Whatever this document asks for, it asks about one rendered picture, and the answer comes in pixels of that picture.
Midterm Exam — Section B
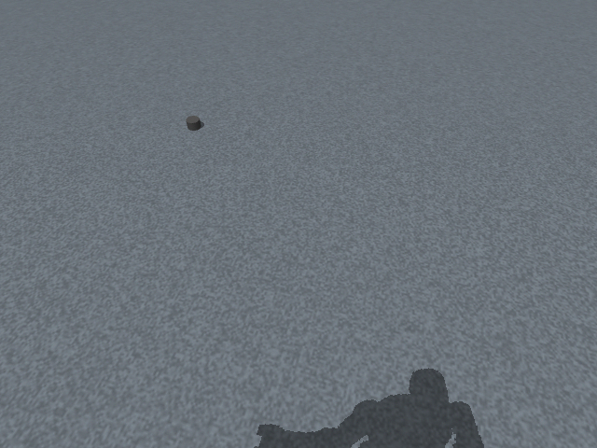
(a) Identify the tin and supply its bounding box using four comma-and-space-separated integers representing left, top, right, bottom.
186, 116, 201, 131

